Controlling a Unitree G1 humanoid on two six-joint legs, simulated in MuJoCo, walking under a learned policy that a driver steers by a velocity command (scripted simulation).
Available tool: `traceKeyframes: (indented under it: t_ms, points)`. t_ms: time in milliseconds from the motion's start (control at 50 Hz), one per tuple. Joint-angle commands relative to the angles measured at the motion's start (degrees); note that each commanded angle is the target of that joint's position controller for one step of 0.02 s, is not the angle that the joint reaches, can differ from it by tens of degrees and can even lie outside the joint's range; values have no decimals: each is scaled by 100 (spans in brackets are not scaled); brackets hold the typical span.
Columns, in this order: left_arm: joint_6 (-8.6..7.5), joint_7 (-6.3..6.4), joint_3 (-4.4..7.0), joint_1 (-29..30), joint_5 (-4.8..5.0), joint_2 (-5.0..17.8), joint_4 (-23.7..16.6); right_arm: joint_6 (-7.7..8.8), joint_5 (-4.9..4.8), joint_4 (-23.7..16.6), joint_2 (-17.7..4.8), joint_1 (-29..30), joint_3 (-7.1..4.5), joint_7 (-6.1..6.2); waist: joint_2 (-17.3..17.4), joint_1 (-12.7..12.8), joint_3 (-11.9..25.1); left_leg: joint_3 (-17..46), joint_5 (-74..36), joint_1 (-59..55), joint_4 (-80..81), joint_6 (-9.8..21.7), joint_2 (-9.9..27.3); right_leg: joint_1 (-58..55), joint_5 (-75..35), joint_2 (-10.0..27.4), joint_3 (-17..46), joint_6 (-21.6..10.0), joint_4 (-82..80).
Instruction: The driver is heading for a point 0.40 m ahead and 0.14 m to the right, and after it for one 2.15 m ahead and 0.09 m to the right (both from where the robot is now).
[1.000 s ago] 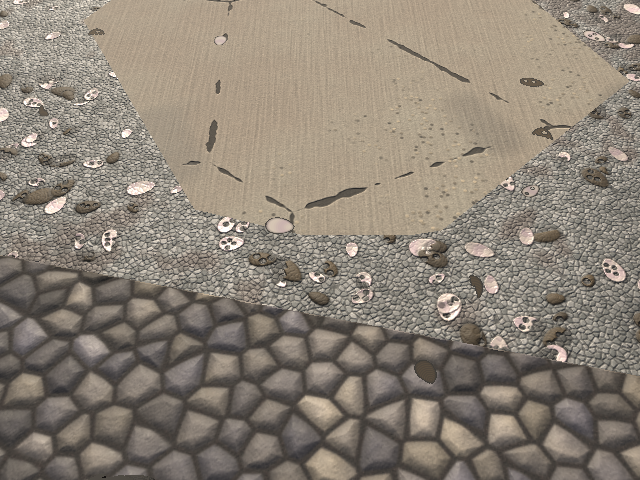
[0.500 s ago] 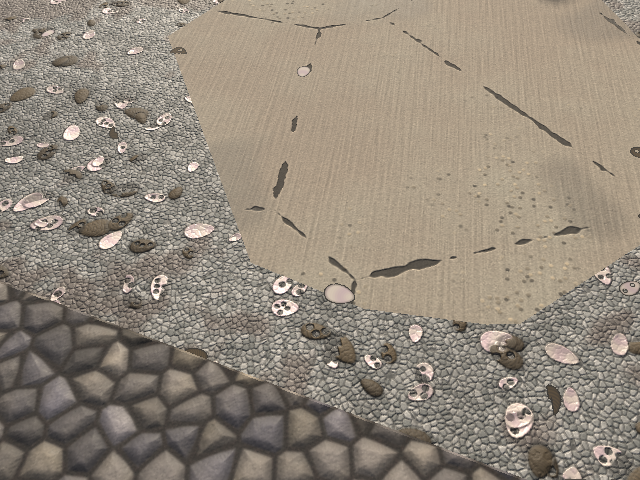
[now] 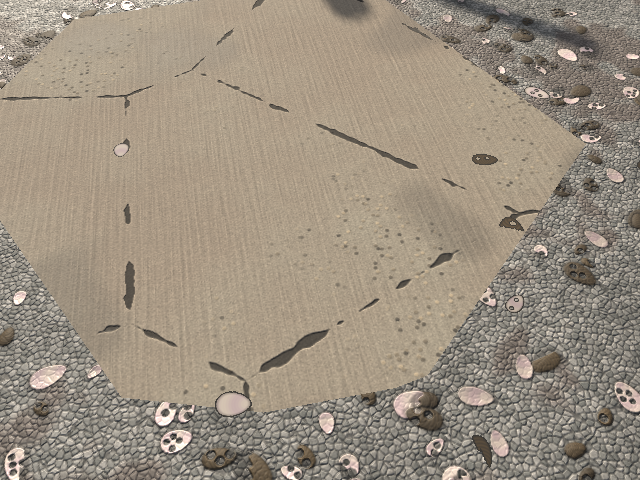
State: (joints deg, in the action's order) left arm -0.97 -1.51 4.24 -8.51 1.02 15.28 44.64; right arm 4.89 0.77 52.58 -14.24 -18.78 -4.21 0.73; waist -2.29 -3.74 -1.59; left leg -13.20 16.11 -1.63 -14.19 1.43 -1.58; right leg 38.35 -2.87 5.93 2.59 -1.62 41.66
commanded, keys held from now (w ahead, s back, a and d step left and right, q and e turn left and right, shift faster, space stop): w+e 0.32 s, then e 0.22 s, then q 0.46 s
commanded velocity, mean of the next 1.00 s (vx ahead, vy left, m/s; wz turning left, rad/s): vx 0.27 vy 0.00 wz -0.27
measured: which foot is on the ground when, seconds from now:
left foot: down 0.00-0.12, up 0.14-0.70, down 0.72-1.00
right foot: up 0.00-0.12, down 0.14-0.72, up 0.74-1.00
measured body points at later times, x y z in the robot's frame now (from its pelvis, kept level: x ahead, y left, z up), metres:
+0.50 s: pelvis +0.26 -0.05 +0.00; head +0.28 -0.08 +0.45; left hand +0.38 +0.22 -0.10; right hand +0.38 -0.36 -0.09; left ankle +0.48 +0.10 -0.68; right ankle +0.18 -0.12 -0.74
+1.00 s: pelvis +0.46 -0.02 -0.14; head +0.51 +0.01 +0.30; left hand +0.68 +0.17 -0.26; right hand +0.44 -0.28 -0.26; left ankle +0.52 +0.04 -0.88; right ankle +0.43 -0.20 -0.73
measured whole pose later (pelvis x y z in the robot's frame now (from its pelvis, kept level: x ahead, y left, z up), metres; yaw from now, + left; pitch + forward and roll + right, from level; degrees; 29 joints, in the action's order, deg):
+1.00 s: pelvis +0.46 -0.02 -0.14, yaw -13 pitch +4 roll -3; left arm 1.3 6.0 1.3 -8.5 -1.0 12.0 37.3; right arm -1.0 -0.3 46.3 -12.2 -17.5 -1.2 2.5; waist -1.5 -2.2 -1.1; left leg 11.4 8.7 21.9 -28.1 3.5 -6.0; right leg 46.1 18.2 -1.9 6.1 6.2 82.8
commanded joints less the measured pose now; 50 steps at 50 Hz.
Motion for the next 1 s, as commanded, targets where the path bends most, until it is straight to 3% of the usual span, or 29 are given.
traceKeyframes:
  t_ms: [20, 80, 120, 140, 160, 180, 200, 240, 280, 320, 380, 400, 420, 460, 500, 560, 620, 680, 720, 740, 760, 780, 800, 820, 840, 860, 900, 940, 1000]
  points:
    - [-52, -106, 16, 504, 21, 215, -619, -35, -81, -221, -986, 37, -244, 39, 513, 27, -325, 283, -2827, 195, 205, 723, 1722, -137, 303, -75, -346, -104, -114]
    - [-17, -165, 106, 276, 5, 384, -763, -170, -188, -238, -1213, 169, -323, 68, 701, 308, -136, 152, -4648, -194, -641, 589, 1867, -659, 1332, -402, -743, -388, -196]
    - [-27, -125, 387, -1044, 39, 884, -483, -223, -215, -263, -1289, 445, -323, 125, 663, 1074, 518, -61, -5460, 208, -2400, 356, 1562, -2493, 1098, -912, -953, -722, -697]
    - [9, -14, 601, -1874, 31, 1435, -321, -202, -93, -336, -1147, 371, -260, 153, -109, 1382, 980, -121, -3735, 1433, -4304, 78, 1231, -4019, 974, -296, 290, -1093, -1128]
    - [-65, -5, 602, -1458, 126, 1859, -454, -52, 136, -561, -247, -296, -3, 19, -1478, 524, 1330, 599, 1758, 3910, -6252, -246, -16, -5640, 1522, 882, 3296, -2196, -1621]
    - [-170, -56, 439, -1656, 68, 1323, -588, 181, -118, -669, -723, 220, -84, -92, -961, 932, 1907, 1814, 1839, 4565, -6750, -142, -58, -5815, 2136, 1178, 4401, -2420, -2458]
    - [-235, -78, 343, -1418, 25, 999, -576, 283, -337, -864, -1061, 788, -180, -125, -603, 960, 1124, 1861, 1263, 4869, -6587, 17, 227, -5264, 1639, 1034, 3540, -2097, -2550]
    - [-255, -55, 250, -739, 11, 730, -695, 277, -110, -811, -1016, 821, -199, -37, 103, 541, 529, 1847, 523, 4236, -5743, -16, 658, -3817, 360, 667, 2341, -1734, -2503]
    - [-294, -14, 180, -563, -2, 584, -772, 122, -95, -817, -985, 683, -245, -24, 205, 283, 507, 1940, 217, 3648, -5056, -123, 802, -3161, 204, 431, 2014, -1665, -2658]
    - [-273, 68, 207, -659, 59, 735, -791, -8, -58, -884, -831, 753, -219, -33, 145, 261, 394, 1847, 29, 3728, -4399, -246, 788, -2912, 15, 336, 1860, -1678, -2771]
    - [-180, 241, 302, -864, -134, 1007, -814, -5, 100, -965, -560, 938, -109, -109, 96, 310, 563, 1697, -1273, 3636, -4245, -404, 616, -2652, -2013, 197, 1385, -1586, -2165]
    - [-201, 340, 293, -1397, -73, 991, -617, 40, -33, -1097, -851, 1309, -219, -154, 9, 480, 473, 2024, -1524, 4405, -4105, -358, 634, -3208, -1357, 237, 1639, -1475, -2128]
    - [-205, 397, 279, -1534, -44, 970, -578, 65, -64, -1205, -921, 1519, -223, -181, -78, 528, 412, 2112, -1616, 4798, -3880, -318, 645, -3472, -1159, 299, 1816, -1437, -2036]
    - [-178, 522, 237, -1537, 23, 887, -503, 98, 30, -1388, -780, 1936, -162, -214, -240, 545, 98, 2027, -2593, 4415, -2858, -287, 460, -2808, -340, -50, 1556, -1225, -1892]
    - [-89, 579, 208, -1423, -24, 810, -530, 127, 152, -1483, -552, 2083, -83, -282, -192, 618, 217, 1905, -3503, 3749, -2392, -225, 211, -2262, 159, -288, 1453, -1068, -1487]
    - [-17, 615, 182, -1322, -26, 801, -574, 109, 99, -1625, -460, 2122, -15, -423, -184, 600, 274, 1895, -3765, 3209, -1929, -156, -7, -1842, 724, -376, 1645, -946, -805]
    - [22, 717, 115, -1421, 2, 569, -518, 103, -10, -1600, -436, 1975, 55, -524, -257, 728, 222, 2133, -4157, 3154, -1155, -296, 342, -2422, 1307, -389, 1731, -755, -31]
    - [74, 787, 53, -1573, 26, 336, -368, 83, -139, -1196, -613, 1195, -48, -476, -192, 729, 126, 2294, -4843, 2854, 303, -291, 898, -3163, 1387, -409, 1622, -619, 1212]
    - [36, 548, -89, -1816, -104, -46, -39, 93, -81, -394, -645, -458, -142, -454, 363, 206, 636, 1788, -6166, 361, 189, -220, 803, -1952, 2213, -887, 578, -274, 3221]
    - [-12, 357, -130, -2519, -60, -297, 74, 91, 75, -108, -843, -1083, -109, -497, 1609, 342, 1370, 2552, -8682, -1976, -1619, 314, 1498, 123, 5488, -1330, 93, 201, 5692]
    - [-44, 306, -185, -3093, 30, -33, 68, 34, -51, 32, -979, -1056, -113, -551, 1856, 554, 1830, 3579, -8936, -2804, -2436, 1014, 2024, 1378, 5612, -980, 281, 588, 7074]
    - [-108, 277, -174, -2815, 11, 288, -73, -57, -184, -133, -936, -696, -105, -549, 1441, 423, 2062, 3755, -8326, -2496, -2279, 1358, 2145, 1720, 5225, -721, 351, 690, 7295]
    - [-117, 337, -159, -1887, -38, 405, -334, -184, -131, -424, -851, -277, -56, -449, 764, 241, 1900, 3724, -7648, -1802, -2028, 1416, 2033, 1749, 4887, -614, 209, 723, 7331]
    - [-72, 487, -206, -1067, 71, 380, -761, -278, 33, -723, -1124, 349, -98, -265, 206, 345, 1765, 4760, -4864, -588, -1185, 1847, 2371, 1458, 3738, -477, 331, 647, 6687]
    - [6, 630, -205, -687, 40, 423, -855, -284, 66, -827, -1168, 568, -75, -170, 296, 371, 1297, 4968, -5720, 393, -1200, 2224, 2495, 1232, 3962, -380, 417, 721, 6766]
    - [73, 708, -263, -733, -4, 313, -1028, -325, 150, -802, -1230, 709, -55, -49, 706, 602, 1363, 5246, -5274, 670, -1175, 2262, 2600, 1192, 3835, -317, 628, 734, 6584]
    - [153, 839, -19, -605, -126, 886, -884, -377, 21, -1038, -1168, 743, -34, 61, 406, 520, 988, 4263, -3362, 1604, -843, 1553, 1499, 811, 2677, -519, 514, 601, 5359]
    - [157, 843, -85, -279, -270, 342, -1045, -424, -117, -1072, -999, 366, 42, 147, 625, 385, 769, 3963, -3509, 1671, -897, 1313, 1011, 963, 2205, -788, 371, 733, 4886]
    - [194, 737, -211, 1, -220, -215, -1273, -696, -201, -1032, -631, -5, 90, 372, 1073, 338, 870, 3621, -2137, 1255, -785, 817, 424, 789, 1509, -956, 243, 873, 2678]
Velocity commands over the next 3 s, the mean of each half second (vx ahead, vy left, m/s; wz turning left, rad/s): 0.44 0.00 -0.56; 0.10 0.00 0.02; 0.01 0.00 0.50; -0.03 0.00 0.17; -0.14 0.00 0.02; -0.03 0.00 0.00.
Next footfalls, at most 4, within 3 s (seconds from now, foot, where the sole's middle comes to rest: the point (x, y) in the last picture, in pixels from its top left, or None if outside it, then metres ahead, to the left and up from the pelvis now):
0.14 right None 0.22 -0.12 -0.78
0.72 left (307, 473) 0.56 0.03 -0.92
1.26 right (395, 468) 0.56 -0.18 -0.92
1.68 left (280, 473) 0.56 0.09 -0.92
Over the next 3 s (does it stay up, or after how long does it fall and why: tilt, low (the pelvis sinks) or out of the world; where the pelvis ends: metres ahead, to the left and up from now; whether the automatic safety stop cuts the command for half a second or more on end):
stays up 0.49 -0.03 -0.14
